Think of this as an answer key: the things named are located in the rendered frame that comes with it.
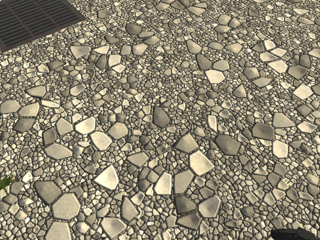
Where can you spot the right robot hand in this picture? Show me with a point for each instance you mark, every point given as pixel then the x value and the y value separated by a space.
pixel 292 234

